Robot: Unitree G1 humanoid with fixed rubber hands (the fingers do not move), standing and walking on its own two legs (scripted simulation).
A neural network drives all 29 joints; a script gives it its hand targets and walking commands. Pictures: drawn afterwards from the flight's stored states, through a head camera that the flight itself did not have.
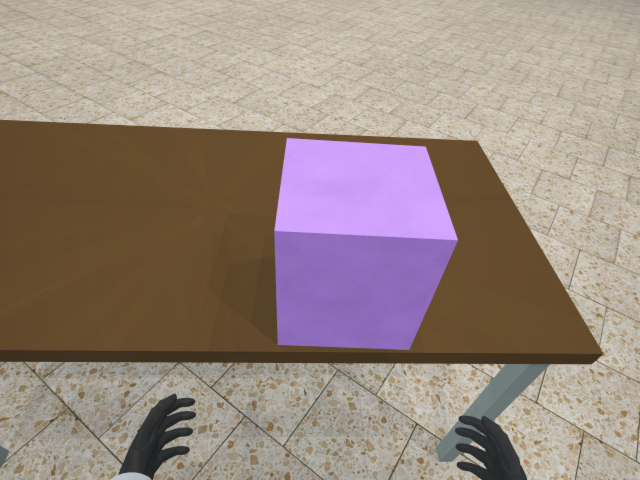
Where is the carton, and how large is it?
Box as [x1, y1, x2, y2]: [274, 138, 457, 349]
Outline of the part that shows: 287,138 274,230 278,344 408,349 457,241 425,147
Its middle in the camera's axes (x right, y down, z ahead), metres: +0.04 +0.02 +0.60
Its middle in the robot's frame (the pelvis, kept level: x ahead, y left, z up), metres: +0.44 +0.01 +0.05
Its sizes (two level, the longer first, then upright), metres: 0.210 0.200 0.250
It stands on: a table, 0.70 m high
